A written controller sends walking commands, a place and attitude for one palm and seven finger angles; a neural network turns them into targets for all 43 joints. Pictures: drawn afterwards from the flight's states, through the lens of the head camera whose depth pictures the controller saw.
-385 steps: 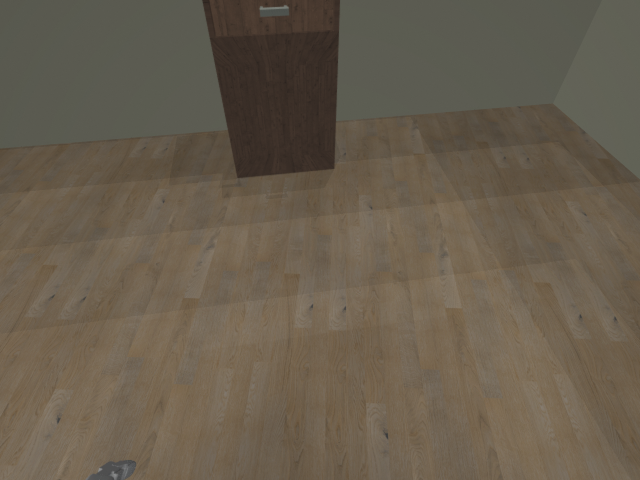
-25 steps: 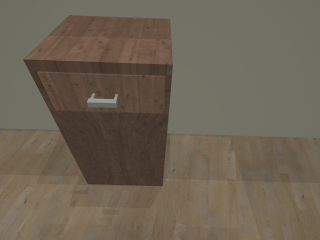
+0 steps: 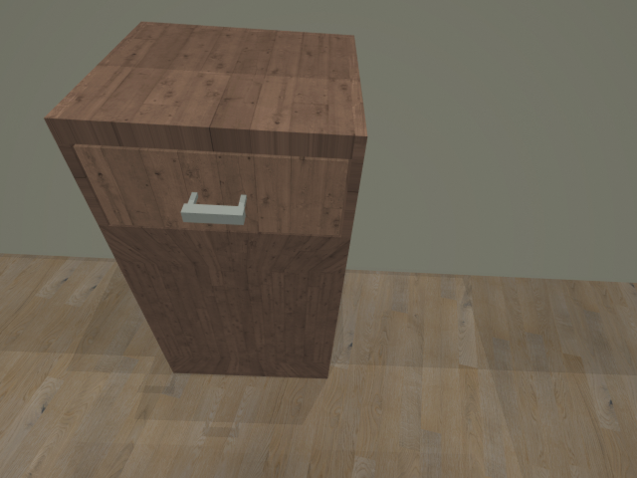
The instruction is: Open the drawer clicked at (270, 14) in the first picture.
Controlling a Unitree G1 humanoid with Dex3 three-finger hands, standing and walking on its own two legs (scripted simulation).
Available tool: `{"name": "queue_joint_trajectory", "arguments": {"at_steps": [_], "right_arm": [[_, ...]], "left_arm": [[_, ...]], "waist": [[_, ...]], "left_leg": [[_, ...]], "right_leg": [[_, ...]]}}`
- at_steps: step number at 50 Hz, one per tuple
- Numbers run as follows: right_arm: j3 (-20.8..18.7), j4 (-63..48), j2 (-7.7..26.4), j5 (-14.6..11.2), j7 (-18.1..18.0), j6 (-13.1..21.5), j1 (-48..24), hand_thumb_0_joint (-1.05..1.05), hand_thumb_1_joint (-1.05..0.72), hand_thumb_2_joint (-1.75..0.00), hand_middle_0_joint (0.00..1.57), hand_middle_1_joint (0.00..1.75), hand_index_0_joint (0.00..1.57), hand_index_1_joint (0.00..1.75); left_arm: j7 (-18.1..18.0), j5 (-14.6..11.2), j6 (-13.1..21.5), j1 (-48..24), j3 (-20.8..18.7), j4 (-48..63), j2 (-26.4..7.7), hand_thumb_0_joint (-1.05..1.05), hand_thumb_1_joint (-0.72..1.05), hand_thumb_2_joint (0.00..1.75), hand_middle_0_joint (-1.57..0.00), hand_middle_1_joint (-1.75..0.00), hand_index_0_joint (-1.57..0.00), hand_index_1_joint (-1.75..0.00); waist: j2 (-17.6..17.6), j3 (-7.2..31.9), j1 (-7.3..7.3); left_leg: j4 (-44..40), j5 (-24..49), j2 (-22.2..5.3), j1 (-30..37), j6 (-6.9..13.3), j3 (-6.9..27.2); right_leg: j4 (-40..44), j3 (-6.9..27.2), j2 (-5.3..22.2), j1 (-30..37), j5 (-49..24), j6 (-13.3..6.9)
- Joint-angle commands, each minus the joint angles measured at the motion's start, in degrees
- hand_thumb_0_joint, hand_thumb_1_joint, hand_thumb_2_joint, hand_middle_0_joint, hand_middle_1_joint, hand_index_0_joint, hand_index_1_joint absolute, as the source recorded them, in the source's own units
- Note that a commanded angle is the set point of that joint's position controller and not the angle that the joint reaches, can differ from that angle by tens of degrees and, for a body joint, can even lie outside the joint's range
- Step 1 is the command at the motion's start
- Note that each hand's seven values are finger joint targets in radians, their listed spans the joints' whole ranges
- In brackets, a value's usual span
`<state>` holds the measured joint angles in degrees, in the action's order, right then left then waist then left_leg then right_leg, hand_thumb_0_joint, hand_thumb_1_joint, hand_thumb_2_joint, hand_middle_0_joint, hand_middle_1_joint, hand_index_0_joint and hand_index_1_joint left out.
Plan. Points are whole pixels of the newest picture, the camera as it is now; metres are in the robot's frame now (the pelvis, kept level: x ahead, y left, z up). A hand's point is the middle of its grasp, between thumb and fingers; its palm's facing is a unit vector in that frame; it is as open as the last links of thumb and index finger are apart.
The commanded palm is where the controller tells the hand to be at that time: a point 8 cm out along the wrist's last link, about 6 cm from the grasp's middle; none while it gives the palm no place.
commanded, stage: come to a stop and stand still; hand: left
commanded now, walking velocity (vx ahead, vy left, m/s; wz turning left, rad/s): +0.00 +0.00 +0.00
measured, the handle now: (216, 206) +0.54 +0.22 +0.01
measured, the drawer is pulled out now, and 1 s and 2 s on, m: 0.00 0.00 0.00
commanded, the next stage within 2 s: look again from close up in 1.24 s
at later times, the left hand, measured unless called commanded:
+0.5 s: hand out of the picture +0.11 +0.18 -0.17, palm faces +0.08 -0.98 -0.20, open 7.3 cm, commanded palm none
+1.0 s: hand out of the picture -0.06 +0.19 -0.16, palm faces +0.04 -0.98 -0.20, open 7.4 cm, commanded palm none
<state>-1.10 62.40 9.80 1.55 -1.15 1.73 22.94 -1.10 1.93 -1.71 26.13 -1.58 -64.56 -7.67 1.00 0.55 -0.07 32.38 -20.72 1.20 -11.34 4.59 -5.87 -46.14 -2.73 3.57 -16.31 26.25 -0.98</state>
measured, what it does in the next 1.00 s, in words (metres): steps on the spot: right foot, then left foot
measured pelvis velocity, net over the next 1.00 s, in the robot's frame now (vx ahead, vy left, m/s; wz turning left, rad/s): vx -0.02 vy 0.02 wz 0.01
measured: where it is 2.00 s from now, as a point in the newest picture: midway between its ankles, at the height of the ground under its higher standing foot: outside the picture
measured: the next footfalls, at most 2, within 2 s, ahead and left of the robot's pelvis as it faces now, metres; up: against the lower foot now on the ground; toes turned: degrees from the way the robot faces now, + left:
right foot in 0.26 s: +0.15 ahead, -0.13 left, +0.00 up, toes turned -4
left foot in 0.52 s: +0.09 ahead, +0.13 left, +0.00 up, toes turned -8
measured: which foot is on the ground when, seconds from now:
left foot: down 0.00-0.28, up 0.30-0.50, down 0.52-1.00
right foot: up 0.00-0.24, down 0.26-0.54, up 0.56-0.80, down 0.82-1.00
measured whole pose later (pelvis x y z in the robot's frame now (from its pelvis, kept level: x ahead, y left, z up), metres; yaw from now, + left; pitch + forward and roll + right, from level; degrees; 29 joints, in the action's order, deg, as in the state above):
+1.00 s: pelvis -0.02 +0.02 +0.01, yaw +1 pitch -2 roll +0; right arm -1.3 62.5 9.7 0.8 -0.9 -1.1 15.0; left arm -2.3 1.2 -0.7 21.6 0.0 -63.4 -7.1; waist -1.6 -1.2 0.6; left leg 23.4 -7.3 -0.4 -14.1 2.4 -6.1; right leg -25.0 -1.8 0.8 -7.9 14.9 0.4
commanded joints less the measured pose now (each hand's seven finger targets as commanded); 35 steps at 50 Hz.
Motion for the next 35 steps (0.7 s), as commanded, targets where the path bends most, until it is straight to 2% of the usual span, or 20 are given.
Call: {"name": "queue_joint_trajectory", "arguments": {"at_steps": [1,3,5,7,10,11,12,14,15,16,17,21,24,25,26,27,28,29,31,35], "right_arm": [[-0.44,0.03,6.05,-0.34,-1.06,1.65,7.58,0.00,-0.90,-0.90,0.20,0.30,0.20,0.30],[0.18,0.07,5.02,-0.49,-1.62,2.19,6.06,0.00,-0.90,-0.90,0.20,0.30,0.20,0.30],[0.68,0.17,4.20,-0.81,-2.12,2.27,4.14,0.00,-0.90,-0.90,0.20,0.30,0.20,0.30],[0.34,0.51,4.64,-0.89,-2.26,1.83,2.90,0.00,-0.90,-0.90,0.20,0.30,0.20,0.30],[-0.65,1.15,4.62,-1.02,-2.32,0.59,3.15,0.00,-0.90,-0.90,0.20,0.30,0.20,0.30],[-0.98,1.04,4.24,-1.15,-2.29,0.34,3.20,0.00,-0.90,-0.90,0.20,0.30,0.20,0.30],[-1.29,0.78,3.78,-1.29,-2.19,0.02,3.22,0.00,-0.90,-0.90,0.20,0.30,0.20,0.30],[-2.06,0.48,1.21,-1.67,-1.61,-0.82,6.37,0.00,-0.90,-0.90,0.20,0.30,0.20,0.30],[-2.22,-0.04,0.23,-1.78,-1.68,-1.46,5.73,0.00,-0.90,-0.90,0.20,0.30,0.20,0.30],[-2.04,-0.95,-0.32,-1.87,-1.75,-2.08,2.47,0.00,-0.90,-0.90,0.20,0.30,0.20,0.30],[-2.13,-1.62,-0.36,-1.69,-1.51,-2.58,-0.22,0.00,-0.90,-0.90,0.20,0.30,0.20,0.30],[-2.34,-1.82,-1.14,-1.26,-0.42,-3.38,1.21,0.00,-0.90,-0.90,0.20,0.30,0.20,0.30],[-2.45,-2.07,-0.54,-0.86,-0.26,-3.29,3.35,0.00,-0.90,-0.90,0.20,0.30,0.20,0.30],[-2.61,-1.93,-0.02,-0.92,-0.13,-2.89,4.40,0.00,-0.90,-0.90,0.20,0.30,0.20,0.30],[-3.10,-2.73,3.63,-0.52,-0.11,-2.55,3.39,0.00,-0.90,-0.90,0.20,0.30,0.20,0.30],[-3.87,-5.18,8.15,0.31,-0.16,-2.26,0.87,0.00,-0.90,-0.90,0.20,0.30,0.20,0.30],[-3.80,-7.38,9.46,0.62,-0.25,-2.41,-4.63,0.00,-0.90,-0.90,0.20,0.30,0.20,0.30],[-3.26,-8.07,7.71,0.56,-0.45,-2.18,-8.48,0.00,-0.90,-0.90,0.20,0.30,0.20,0.30],[-2.30,-9.21,6.85,0.55,-0.64,-1.84,-12.01,0.00,-0.90,-0.90,0.20,0.30,0.20,0.30],[-2.32,-7.45,7.25,-0.08,-0.83,-1.53,-7.80,0.00,-0.90,-0.90,0.20,0.30,0.20,0.30]], "left_arm": [[0.65,-0.40,3.81,-8.28,-0.64,6.97,-2.82,0.00,0.90,0.90,-0.20,-0.30,-0.20,-0.30],[0.42,-0.84,3.34,-6.53,0.03,5.96,-0.18,0.00,0.90,0.90,-0.20,-0.30,-0.20,-0.30],[-0.19,-1.20,2.72,-5.25,0.36,5.45,0.67,0.00,0.90,0.90,-0.20,-0.30,-0.20,-0.30],[-0.73,-1.27,2.28,-5.58,0.25,5.72,-0.04,0.00,0.90,0.90,-0.20,-0.30,-0.20,-0.30],[-1.34,-1.17,1.94,-5.41,-0.38,6.06,-2.80,0.00,0.90,0.90,-0.20,-0.30,-0.20,-0.30],[-1.49,-0.97,2.09,-4.12,-0.71,6.31,-4.01,0.00,0.90,0.90,-0.20,-0.30,-0.20,-0.30],[-1.70,-0.79,2.40,-2.36,-1.16,6.17,-5.77,0.00,0.90,0.90,-0.20,-0.30,-0.20,-0.30],[-2.11,-0.81,3.04,-0.96,-2.14,5.89,-10.30,0.00,0.90,0.90,-0.20,-0.30,-0.20,-0.30],[-2.37,-1.04,3.14,-0.76,-2.29,6.25,-10.89,0.00,0.90,0.90,-0.20,-0.30,-0.20,-0.30],[-2.79,-0.85,2.97,-2.97,-2.56,6.91,-10.63,0.00,0.90,0.90,-0.20,-0.30,-0.20,-0.30],[-2.95,-0.58,2.45,-5.73,-2.41,8.03,-9.91,0.00,0.90,0.90,-0.20,-0.30,-0.20,-0.30],[-2.89,-0.17,1.03,-13.71,-3.22,11.80,-10.62,0.00,0.90,0.90,-0.20,-0.30,-0.20,-0.30],[-2.21,-0.45,0.14,-15.36,-3.70,12.67,-10.64,0.00,0.90,0.90,-0.20,-0.30,-0.20,-0.30],[-1.94,-0.54,-0.29,-14.74,-3.56,12.95,-9.54,0.00,0.90,0.90,-0.20,-0.30,-0.20,-0.30],[-1.57,-1.02,-0.81,-14.12,-3.09,13.67,-6.84,0.00,0.90,0.90,-0.20,-0.30,-0.20,-0.30],[-1.31,-1.45,-1.02,-14.04,-2.59,14.43,-3.93,0.00,0.90,0.90,-0.20,-0.30,-0.20,-0.30],[-1.21,-1.21,-1.01,-14.36,-2.74,14.47,-5.02,0.00,0.90,0.90,-0.20,-0.30,-0.20,-0.30],[-1.15,-0.61,-1.32,-13.78,-2.94,13.17,-5.40,0.00,0.90,0.90,-0.20,-0.30,-0.20,-0.30],[-0.59,-0.21,-0.95,-9.69,-2.68,11.33,-4.90,0.00,0.90,0.90,-0.20,-0.30,-0.20,-0.30],[-0.31,-0.46,0.22,-8.82,-1.26,9.83,-3.77,0.00,0.90,0.90,-0.20,-0.30,-0.20,-0.30]], "waist": [[-2.61,-10.24,2.76],[-0.72,-7.05,1.06],[-4.21,-4.43,-0.11],[-6.26,-2.90,-0.18],[-7.22,-3.38,-0.73],[-5.45,-3.13,-1.59],[-2.87,-1.48,-2.29],[5.16,3.79,-0.87],[6.78,5.14,-0.93],[10.06,4.70,-1.28],[9.50,2.42,-1.31],[8.00,1.31,1.81],[8.21,0.35,3.12],[5.77,-0.38,3.42],[-5.29,-3.01,3.04],[-19.63,-6.26,2.96],[-17.51,-7.86,1.74],[-15.16,-7.72,0.49],[-9.22,-7.05,-1.81],[-6.52,-2.14,0.40]], "left_leg": [[-20.23,17.43,-19.45,8.38,9.27,23.24],[-17.39,40.02,-16.34,7.76,7.33,14.59],[-14.58,54.34,-13.66,6.23,4.71,8.80],[-12.61,58.42,-12.96,6.67,3.16,7.06],[-9.02,55.04,-13.01,5.86,1.35,7.14],[-6.35,52.20,-12.36,4.85,0.49,7.61],[-2.37,44.78,-10.63,2.20,-1.00,6.93],[10.67,9.25,-1.29,-8.07,-4.03,3.36],[18.20,-10.96,0.04,-8.54,-4.62,3.03],[23.32,-15.12,-1.57,-9.36,-4.58,5.75],[25.21,-15.34,-1.98,-10.11,-4.71,6.72],[16.22,-7.54,-2.78,-6.18,-5.58,4.06],[3.00,3.74,-2.20,0.89,-5.68,1.28],[-3.76,7.87,-2.72,4.38,-5.57,2.12],[-10.46,4.16,-7.78,1.91,-4.01,10.05],[-21.48,-0.79,-18.92,-7.65,0.28,24.65],[-24.94,-5.80,-22.00,-16.76,5.03,27.02],[-26.07,-7.29,-19.56,-19.87,4.95,23.30],[-22.79,-2.02,-16.34,-16.94,4.06,17.67],[-19.29,8.32,-14.05,-0.26,4.02,13.66]], "right_leg": [[-13.02,1.24,3.21,-22.77,-2.73,-0.54],[-7.74,0.32,2.66,-16.16,-6.89,1.01],[-0.11,-0.59,1.20,-9.16,-11.73,1.55],[6.03,-1.66,-0.24,-4.79,-14.97,1.42],[14.24,-1.88,-0.88,0.45,-19.09,0.80],[17.28,-1.53,-0.68,3.30,-23.01,0.62],[18.65,0.47,1.24,8.32,-36.27,0.06],[14.87,12.13,15.24,18.14,-73.53,-7.94],[18.16,13.52,20.51,17.74,-80.18,-12.36],[20.10,14.87,20.90,14.92,-75.50,-14.47],[21.50,13.58,19.58,10.99,-68.55,-14.28],[23.44,7.00,14.46,2.33,-46.96,-10.02],[22.66,6.31,11.03,-4.61,-25.59,-6.29],[19.78,5.10,8.33,-7.90,-16.41,-4.14],[13.85,2.47,3.51,-11.90,-6.95,-1.51],[3.98,-1.39,-2.36,-12.87,2.56,1.49],[-4.09,3.27,-1.50,-7.53,1.76,0.94],[-8.41,5.81,-0.41,-4.17,-1.06,0.51],[-11.04,4.60,-1.05,-4.32,-4.77,0.79],[2.94,1.12,-0.78,-5.35,-4.20,2.23]]}}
